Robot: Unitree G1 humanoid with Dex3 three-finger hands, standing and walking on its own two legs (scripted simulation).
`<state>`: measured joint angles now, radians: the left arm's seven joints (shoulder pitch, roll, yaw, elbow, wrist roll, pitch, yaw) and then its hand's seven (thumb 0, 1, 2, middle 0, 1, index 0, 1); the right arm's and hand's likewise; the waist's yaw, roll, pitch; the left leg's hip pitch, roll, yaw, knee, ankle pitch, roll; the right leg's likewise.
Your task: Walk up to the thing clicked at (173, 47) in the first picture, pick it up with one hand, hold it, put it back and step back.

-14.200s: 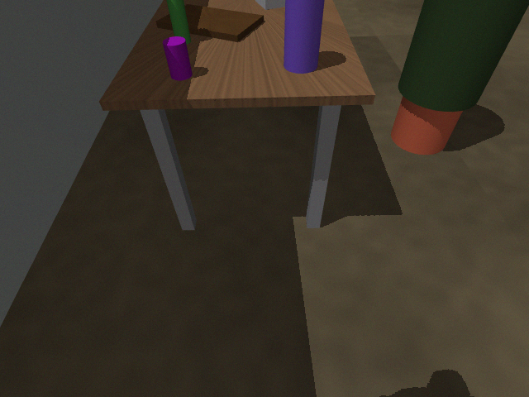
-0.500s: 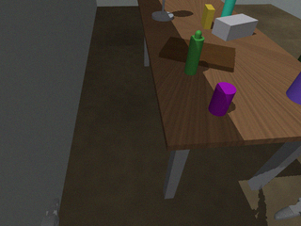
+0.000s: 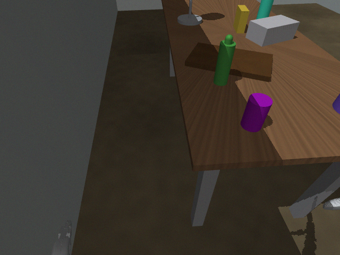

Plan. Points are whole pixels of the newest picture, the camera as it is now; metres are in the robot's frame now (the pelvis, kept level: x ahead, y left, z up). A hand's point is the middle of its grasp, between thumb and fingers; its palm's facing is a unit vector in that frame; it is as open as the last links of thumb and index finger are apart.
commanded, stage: go down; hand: right
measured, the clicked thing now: (255, 113) +0.53 -0.26 +0.04
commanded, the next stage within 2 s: none
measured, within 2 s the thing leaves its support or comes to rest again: neither
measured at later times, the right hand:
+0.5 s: hand out of the picture +0.33 -0.38 +0.15, palm faces +0.24 +0.97 -0.03, open 17.4 cm
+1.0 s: hand out of the picture +0.35 -0.41 +0.17, palm faces +0.25 +0.97 +0.01, open 17.4 cm
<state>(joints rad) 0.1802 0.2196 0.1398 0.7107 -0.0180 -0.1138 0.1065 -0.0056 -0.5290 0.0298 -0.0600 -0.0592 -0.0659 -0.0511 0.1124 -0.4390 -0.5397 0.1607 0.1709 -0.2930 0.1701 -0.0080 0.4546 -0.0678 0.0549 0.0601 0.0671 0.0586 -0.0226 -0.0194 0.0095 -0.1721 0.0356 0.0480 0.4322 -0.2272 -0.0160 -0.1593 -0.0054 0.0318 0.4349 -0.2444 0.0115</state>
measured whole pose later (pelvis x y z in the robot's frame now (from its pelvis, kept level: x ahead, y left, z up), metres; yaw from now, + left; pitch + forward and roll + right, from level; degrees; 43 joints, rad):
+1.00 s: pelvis +0.00 -0.01 -0.01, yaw +1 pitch +7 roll +1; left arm 0.24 0.27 -0.04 0.66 0.00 -0.25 0.21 -0.01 -0.54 0.05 -0.06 -0.06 -0.06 -0.05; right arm -0.56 -0.89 -0.68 1.03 0.24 -0.04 0.60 -0.01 0.52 -0.07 0.04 0.06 0.05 0.06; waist 0.05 0.00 -0.05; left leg -0.38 0.02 0.04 0.51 -0.24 -0.02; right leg -0.40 -0.02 0.03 0.58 -0.30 0.01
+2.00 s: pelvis +0.01 -0.02 -0.02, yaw +1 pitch +12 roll +3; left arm 0.28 0.28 -0.08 0.52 0.02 -0.24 0.19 -0.01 -0.54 0.05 -0.06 -0.05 -0.06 -0.05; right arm -0.77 -1.07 -0.71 1.25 0.14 -0.07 0.58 -0.01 0.53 -0.07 0.05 0.06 0.05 0.06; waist 0.11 0.01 -0.08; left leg -0.50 0.00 0.05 0.56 -0.26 -0.03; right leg -0.54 -0.04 0.04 0.70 -0.36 0.00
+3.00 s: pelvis +0.00 -0.02 -0.03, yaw +1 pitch +15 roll +3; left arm 0.28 0.28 -0.09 0.46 0.03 -0.24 0.16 -0.01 -0.56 0.07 -0.07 -0.06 -0.05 -0.07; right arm -0.87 -1.05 -0.58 1.33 0.14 -0.11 0.58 -0.01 0.51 -0.07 0.05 0.05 0.06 0.05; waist 0.12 0.01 -0.09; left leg -0.62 0.01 0.05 0.66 -0.30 -0.03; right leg -0.66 -0.03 0.04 0.79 -0.39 -0.01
